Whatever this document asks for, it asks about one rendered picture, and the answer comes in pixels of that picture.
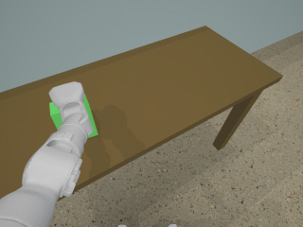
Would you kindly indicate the sponge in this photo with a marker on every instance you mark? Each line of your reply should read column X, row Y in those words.
column 57, row 119

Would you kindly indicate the robot left upper arm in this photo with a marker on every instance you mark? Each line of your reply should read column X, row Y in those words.
column 54, row 173

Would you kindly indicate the table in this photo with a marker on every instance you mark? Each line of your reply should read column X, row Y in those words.
column 139, row 99

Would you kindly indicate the robot left hand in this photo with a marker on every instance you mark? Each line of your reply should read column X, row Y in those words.
column 67, row 91

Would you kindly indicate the left robot forearm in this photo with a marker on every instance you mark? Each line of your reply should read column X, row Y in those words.
column 72, row 133

